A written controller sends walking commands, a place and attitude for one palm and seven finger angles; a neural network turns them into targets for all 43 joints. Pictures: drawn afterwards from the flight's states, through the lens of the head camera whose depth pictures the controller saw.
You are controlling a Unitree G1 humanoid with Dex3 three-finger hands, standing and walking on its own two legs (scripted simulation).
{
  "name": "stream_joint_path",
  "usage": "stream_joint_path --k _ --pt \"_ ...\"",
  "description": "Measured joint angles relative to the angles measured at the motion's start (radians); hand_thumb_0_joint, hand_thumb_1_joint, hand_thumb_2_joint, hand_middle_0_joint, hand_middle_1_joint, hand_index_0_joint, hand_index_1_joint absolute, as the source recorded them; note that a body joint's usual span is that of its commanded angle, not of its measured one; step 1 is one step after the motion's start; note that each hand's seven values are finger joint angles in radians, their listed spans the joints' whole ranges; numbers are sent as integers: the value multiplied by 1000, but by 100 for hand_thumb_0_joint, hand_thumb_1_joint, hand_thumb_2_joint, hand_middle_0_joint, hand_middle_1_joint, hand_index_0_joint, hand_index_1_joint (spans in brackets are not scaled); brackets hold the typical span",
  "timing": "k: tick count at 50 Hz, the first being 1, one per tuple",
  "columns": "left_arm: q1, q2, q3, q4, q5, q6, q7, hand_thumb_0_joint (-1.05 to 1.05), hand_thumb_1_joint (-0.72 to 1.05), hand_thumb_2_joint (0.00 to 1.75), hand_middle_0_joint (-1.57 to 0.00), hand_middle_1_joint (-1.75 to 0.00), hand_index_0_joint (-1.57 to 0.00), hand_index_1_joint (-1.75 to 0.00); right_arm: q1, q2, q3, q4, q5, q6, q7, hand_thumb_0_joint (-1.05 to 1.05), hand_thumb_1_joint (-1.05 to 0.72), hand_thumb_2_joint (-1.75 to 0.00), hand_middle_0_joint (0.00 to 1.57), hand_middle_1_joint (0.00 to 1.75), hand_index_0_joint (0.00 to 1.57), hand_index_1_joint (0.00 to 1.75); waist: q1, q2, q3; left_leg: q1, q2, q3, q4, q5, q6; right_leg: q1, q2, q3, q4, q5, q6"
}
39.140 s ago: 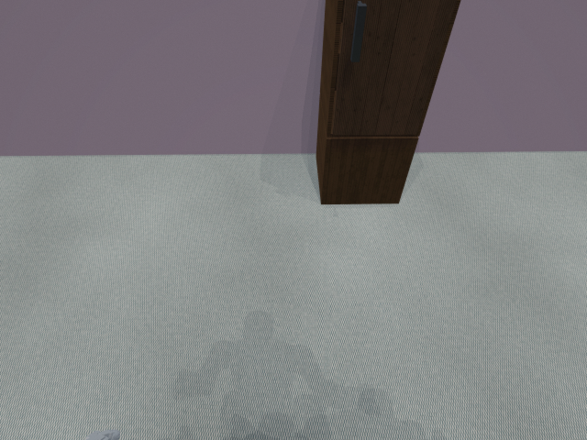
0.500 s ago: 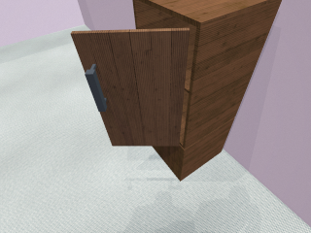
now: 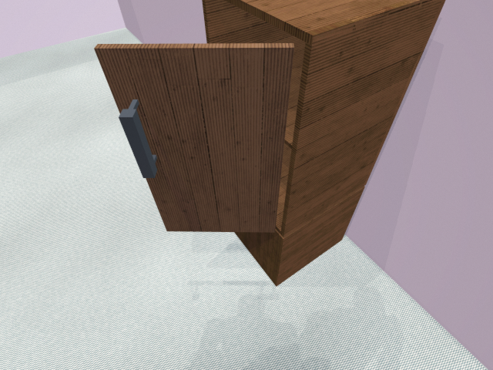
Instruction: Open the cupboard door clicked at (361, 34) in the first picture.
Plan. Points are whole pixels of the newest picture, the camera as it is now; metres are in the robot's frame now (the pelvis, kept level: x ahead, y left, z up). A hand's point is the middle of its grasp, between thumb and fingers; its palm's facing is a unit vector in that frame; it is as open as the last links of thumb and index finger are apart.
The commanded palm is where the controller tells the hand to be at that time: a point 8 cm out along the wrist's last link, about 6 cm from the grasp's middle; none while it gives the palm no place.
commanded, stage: raise the hand with hooked fingers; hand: left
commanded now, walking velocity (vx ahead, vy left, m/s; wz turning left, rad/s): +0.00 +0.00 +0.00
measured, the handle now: (142, 139) +0.54 +0.26 +0.06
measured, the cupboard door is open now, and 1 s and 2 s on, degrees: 54 54 54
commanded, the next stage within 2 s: none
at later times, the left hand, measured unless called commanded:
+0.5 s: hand (141, 344) +0.17 +0.18 -0.04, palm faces +0.01 -1.00 +0.03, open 8.4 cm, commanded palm +0.14 +0.25 -0.03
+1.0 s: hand (98, 312) +0.20 +0.24 +0.01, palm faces +0.05 -1.00 -0.05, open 11.5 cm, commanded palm +0.17 +0.30 +0.02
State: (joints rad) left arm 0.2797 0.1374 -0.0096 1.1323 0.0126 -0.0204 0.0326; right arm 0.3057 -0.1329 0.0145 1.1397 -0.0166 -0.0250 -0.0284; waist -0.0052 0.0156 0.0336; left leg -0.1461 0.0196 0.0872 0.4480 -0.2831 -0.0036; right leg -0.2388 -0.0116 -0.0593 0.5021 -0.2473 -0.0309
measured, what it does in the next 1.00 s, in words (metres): lowers itself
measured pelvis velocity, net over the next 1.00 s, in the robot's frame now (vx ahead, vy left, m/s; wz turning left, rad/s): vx -0.03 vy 0.02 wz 0.04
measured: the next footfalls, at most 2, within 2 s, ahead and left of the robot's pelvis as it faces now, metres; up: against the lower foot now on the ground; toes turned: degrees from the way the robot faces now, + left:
none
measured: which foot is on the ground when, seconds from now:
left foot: down 0.00-1.00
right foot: down 0.00-1.00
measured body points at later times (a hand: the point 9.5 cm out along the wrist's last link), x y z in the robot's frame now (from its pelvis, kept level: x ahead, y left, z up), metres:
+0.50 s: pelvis -0.02 -0.01 -0.07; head +0.01 +0.00 +0.38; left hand +0.16 +0.23 -0.03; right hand +0.23 -0.27 -0.07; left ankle -0.03 +0.12 -0.74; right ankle +0.02 -0.10 -0.74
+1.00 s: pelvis -0.03 +0.02 -0.05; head +0.01 +0.03 +0.40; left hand +0.19 +0.30 +0.01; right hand +0.11 -0.21 -0.13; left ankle -0.03 +0.12 -0.74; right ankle +0.01 -0.10 -0.74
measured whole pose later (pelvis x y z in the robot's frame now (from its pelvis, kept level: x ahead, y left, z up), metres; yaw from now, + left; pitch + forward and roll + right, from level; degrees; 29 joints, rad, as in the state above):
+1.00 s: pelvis -0.03 +0.02 -0.05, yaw +2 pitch +9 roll -2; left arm 0.28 0.29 0.26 0.06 -0.31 -0.29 -0.31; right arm 0.33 -0.24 0.05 0.57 0.03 -0.25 -0.06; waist -0.02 0.02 -0.08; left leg -0.65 0.03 0.03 0.96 -0.47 0.03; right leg -0.67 -0.04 -0.10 0.90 -0.38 -0.01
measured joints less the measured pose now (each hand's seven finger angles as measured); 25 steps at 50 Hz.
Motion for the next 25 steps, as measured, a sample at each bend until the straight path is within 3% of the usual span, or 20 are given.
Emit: stream_joint_path --k 6,7,8,11,13,16,20,22,25 --pt "-1 1 1 -3 2 -7 9 1 93 90 -20 -30 -20 -30 -18 -1 -4 -6 3 3 1 1 -91 -90 20 30 20 29 3 4 -3 -8 14 -7 22 -12 -8 5 12 -9 -2 -6 -5" --pt "48 6 7 -154 -40 55 19 2 94 90 -20 -30 -20 -30 -7 -10 3 -44 12 -2 -7 1 -92 -90 20 30 20 29 5 5 2 -15 18 -8 36 -23 -8 1 15 -10 5 -7 -6" --pt "109 17 18 -339 -70 77 32 3 95 90 -21 -30 -20 -30 17 -21 4 -86 21 -40 -22 2 -92 -90 20 30 20 30 12 1 1 -15 16 -7 40 -28 -8 -5 13 -8 17 -13 -7" --pt "200 31 21 -738 -137 12 80 4 95 89 -21 -31 -20 -31 50 -68 -16 -193 53 -171 -51 3 -93 -90 21 30 20 30 2 16 -29 -47 4 -29 69 -33 -7 -25 -3 -28 48 -34 -4" --pt "175 29 44 -876 -164 -73 63 4 92 88 -21 -33 -20 -33 27 -103 -32 -262 47 -224 -53 3 -93 -90 20 30 20 30 -17 23 -56 -108 -4 -47 118 -45 -2 -75 -16 -45 89 -49 -1" --pt "87 22 98 -940 -200 -261 -48 2 86 86 -21 -35 -20 -35 -34 -137 -62 -375 34 -270 -32 2 -92 -90 20 30 20 29 -20 8 -105 -238 -5 -43 227 -80 -3 -210 -24 -39 201 -84 -5" --pt "39 24 155 -943 -252 -512 -282 1 77 83 -21 -40 -21 -40 -124 -157 -95 -520 29 -288 11 2 -91 -90 20 30 20 29 -11 -40 -148 -416 6 -30 413 -157 -11 -397 -22 -21 386 -150 -15" --pt "54 33 168 -950 -268 -533 -365 1 72 81 -21 -43 -21 -43 -156 -167 -105 -586 35 -274 19 2 -91 -90 20 30 20 29 -1 -56 -155 -481 10 -30 494 -192 -12 -463 -23 -18 464 -182 -19" --pt "109 42 177 -980 -288 -464 -401 0 64 78 -22 -47 -22 -47 -179 -173 -107 -661 42 -243 12 2 -91 -90 20 30 19 29 18 -66 -157 -540 12 -40 573 -227 -9 -514 -26 -27 532 -214 -19"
